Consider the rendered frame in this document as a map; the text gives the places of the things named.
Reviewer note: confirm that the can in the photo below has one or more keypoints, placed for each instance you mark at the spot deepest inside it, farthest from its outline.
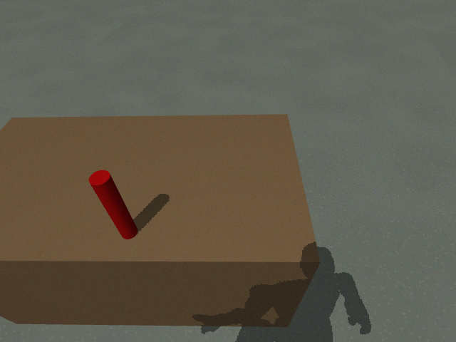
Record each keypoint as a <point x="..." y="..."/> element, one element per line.
<point x="106" y="190"/>

